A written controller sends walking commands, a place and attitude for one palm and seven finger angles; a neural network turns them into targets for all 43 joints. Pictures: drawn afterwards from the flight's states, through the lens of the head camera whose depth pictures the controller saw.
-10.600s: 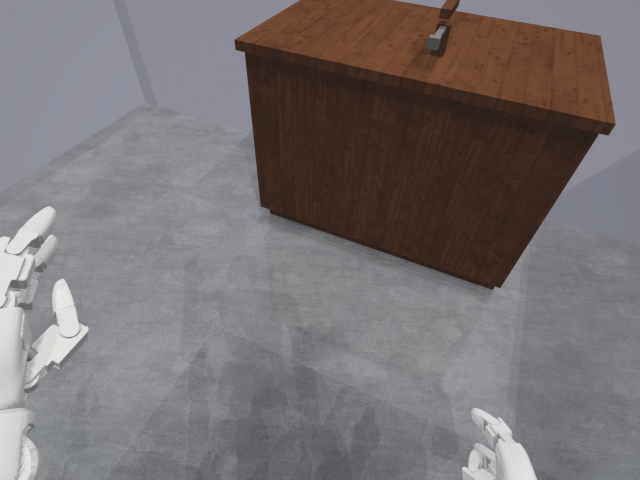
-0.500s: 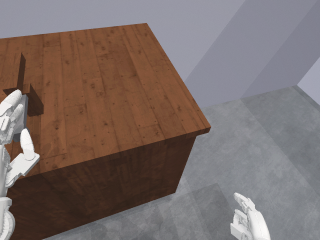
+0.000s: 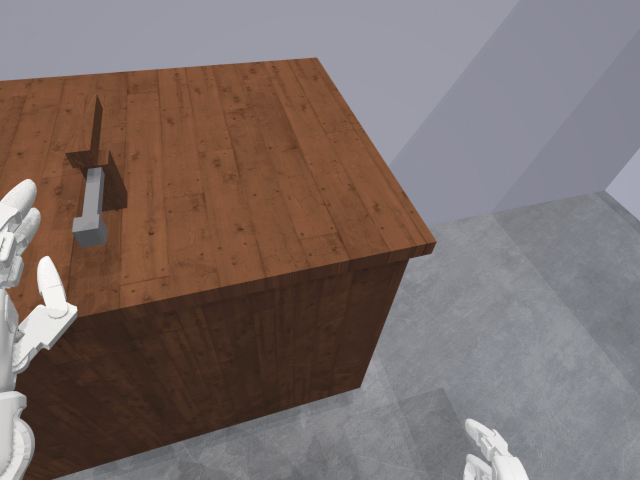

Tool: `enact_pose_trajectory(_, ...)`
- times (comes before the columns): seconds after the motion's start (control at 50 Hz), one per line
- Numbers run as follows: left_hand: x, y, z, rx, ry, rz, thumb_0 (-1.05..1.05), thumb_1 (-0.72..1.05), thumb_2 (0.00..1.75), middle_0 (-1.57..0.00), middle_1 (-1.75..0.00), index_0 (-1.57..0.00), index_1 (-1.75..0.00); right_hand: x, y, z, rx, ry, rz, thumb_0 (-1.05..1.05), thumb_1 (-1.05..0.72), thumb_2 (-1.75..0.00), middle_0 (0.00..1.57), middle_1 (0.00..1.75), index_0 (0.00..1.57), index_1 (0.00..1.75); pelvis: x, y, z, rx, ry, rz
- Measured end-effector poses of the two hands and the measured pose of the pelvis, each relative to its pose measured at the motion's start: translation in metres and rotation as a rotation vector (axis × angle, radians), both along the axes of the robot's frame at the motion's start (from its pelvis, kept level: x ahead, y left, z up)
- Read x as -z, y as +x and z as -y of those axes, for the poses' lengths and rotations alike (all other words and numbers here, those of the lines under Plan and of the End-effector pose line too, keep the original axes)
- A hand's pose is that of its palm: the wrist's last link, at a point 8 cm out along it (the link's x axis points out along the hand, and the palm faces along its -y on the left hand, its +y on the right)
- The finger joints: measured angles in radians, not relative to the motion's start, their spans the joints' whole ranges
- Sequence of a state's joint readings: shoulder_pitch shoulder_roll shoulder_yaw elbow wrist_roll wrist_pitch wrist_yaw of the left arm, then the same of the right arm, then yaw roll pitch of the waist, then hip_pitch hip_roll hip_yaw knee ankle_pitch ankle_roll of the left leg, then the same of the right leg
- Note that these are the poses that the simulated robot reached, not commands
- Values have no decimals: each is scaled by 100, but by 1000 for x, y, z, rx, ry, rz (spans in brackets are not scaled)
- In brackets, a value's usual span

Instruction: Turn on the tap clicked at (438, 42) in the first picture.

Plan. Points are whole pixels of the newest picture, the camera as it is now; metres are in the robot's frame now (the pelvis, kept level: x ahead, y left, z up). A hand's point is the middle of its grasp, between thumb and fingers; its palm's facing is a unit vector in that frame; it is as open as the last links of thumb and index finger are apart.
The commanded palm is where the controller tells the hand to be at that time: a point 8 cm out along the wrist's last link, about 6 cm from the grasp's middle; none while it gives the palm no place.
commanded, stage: come to a stop and stand still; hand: left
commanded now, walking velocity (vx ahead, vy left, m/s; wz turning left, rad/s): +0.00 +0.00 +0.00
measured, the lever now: (90, 230) +0.35 +0.32 +0.11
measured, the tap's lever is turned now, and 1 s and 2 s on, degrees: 0 0 0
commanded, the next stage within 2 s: look again from close up in 0.78 s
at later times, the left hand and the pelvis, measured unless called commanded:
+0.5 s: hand (117, 264) +0.26 +0.23 +0.17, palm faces +0.41 -0.84 -0.36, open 7.4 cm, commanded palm +0.21 +0.27 +0.18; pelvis +0.05 -0.02 +0.01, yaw +1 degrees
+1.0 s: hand (78, 196) +0.30 +0.27 +0.22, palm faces +0.53 -0.73 -0.43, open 7.4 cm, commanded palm +0.20 +0.25 +0.18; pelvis +0.05 -0.03 +0.01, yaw +1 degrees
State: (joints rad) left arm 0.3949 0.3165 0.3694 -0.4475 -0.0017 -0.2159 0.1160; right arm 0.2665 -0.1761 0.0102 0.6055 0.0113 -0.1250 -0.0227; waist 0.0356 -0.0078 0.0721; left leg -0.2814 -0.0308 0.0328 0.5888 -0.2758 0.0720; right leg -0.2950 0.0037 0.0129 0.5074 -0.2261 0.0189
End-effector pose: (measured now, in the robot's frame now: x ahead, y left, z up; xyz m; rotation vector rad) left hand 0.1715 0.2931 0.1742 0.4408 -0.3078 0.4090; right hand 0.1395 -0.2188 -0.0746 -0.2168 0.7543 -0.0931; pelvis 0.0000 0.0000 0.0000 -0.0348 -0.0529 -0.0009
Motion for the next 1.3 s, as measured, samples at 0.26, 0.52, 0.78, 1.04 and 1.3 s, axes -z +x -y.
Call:
enact_pose_trajectory(0.26,-4,21,5,9,19,-21,2,89,90,-21,-30,-21,-31,-11,32,5,-17,4,45,2,-90,-90,21,30,21,30,-7,23,4,-11,13,-4)
enact_pose_trajectory(0.52,-7,53,22,27,-5,-42,2,89,90,-21,-30,-21,-31,-22,89,18,-35,-3,77,2,-91,-90,21,30,21,30,-10,55,17,-15,16,-28)
enact_pose_trajectory(0.78,-3,64,28,9,-22,-86,2,89,90,-21,-30,-21,-31,-20,103,27,-23,-5,52,1,-91,-90,21,30,21,30,-11,68,26,-20,14,-39)
enact_pose_trajectory(1.04,-50,85,1,-21,133,80,2,89,90,-20,-30,-21,-30,-5,78,26,-65,60,13,1,-91,-90,21,30,21,30,-7,44,27,8,24,-43)
enact_pose_trajectory(1.3,1,42,19,80,50,-121,2,88,89,-22,-31,-22,-31,-7,33,32,7,-11,-10,2,-91,-90,21,30,20,30,-7,30,20,14,22,-19)
